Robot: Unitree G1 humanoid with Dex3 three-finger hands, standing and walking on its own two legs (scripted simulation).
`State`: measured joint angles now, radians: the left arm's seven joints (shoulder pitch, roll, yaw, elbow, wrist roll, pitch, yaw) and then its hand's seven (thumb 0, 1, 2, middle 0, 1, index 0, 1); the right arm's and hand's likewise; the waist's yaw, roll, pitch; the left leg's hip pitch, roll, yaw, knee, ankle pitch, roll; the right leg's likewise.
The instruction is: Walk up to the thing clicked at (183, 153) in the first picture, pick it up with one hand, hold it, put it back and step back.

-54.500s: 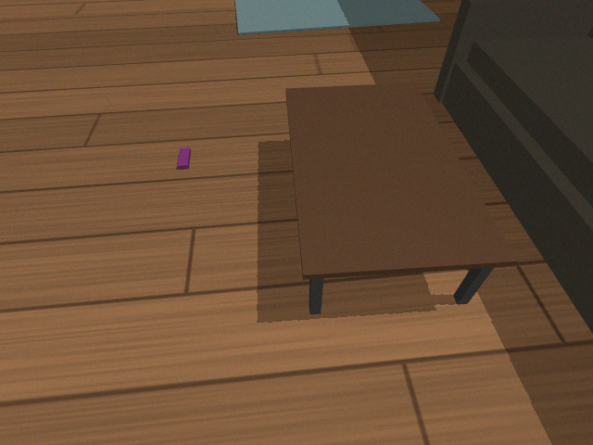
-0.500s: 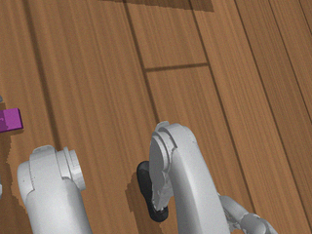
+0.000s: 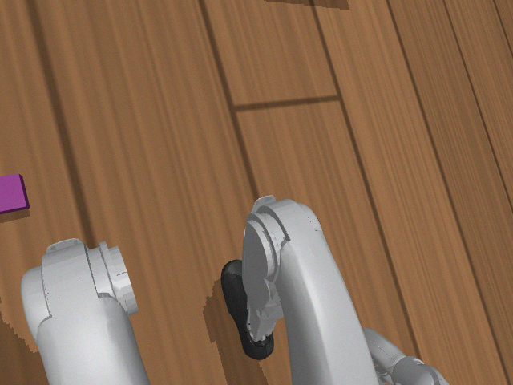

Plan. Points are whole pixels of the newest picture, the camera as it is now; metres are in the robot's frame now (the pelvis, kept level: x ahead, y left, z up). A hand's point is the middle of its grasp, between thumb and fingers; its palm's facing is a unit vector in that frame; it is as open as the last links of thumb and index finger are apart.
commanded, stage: withdraw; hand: left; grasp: from above
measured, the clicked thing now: out of the picture +0.40 +0.34 -0.28
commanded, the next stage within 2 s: home in 1.00 s
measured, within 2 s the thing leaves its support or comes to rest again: neither
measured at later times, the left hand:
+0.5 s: hand out of the picture +0.40 +0.38 -0.10, palm faces -0.30 -0.05 -0.95, open 13.9 cm
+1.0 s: hand out of the picture +0.37 +0.35 -0.13, palm faces -0.38 -0.08 -0.92, open 13.8 cm
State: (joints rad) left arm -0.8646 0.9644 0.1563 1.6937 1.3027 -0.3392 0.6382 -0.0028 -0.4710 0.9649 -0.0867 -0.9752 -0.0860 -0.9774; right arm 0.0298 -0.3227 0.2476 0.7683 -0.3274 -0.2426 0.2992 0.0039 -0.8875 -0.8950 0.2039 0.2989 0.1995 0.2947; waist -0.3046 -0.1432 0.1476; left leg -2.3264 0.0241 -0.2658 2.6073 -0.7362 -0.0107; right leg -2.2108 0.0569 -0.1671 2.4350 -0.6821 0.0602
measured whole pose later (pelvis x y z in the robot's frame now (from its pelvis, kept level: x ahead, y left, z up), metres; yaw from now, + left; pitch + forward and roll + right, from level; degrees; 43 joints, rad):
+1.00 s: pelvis -0.02 -0.01 +0.02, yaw +6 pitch +28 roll -8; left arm -0.86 0.79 0.11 1.43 1.35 -0.36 0.49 0.00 -0.47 0.98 -0.10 -1.01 -0.11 -1.00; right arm 0.09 -0.31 0.06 0.75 -0.19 -0.06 0.15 0.01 -0.90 -0.90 0.20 0.30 0.20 0.29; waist -0.21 -0.07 -0.01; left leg -2.32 0.01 -0.16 2.46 -0.63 -0.02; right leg -2.24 0.02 -0.09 2.37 -0.63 0.02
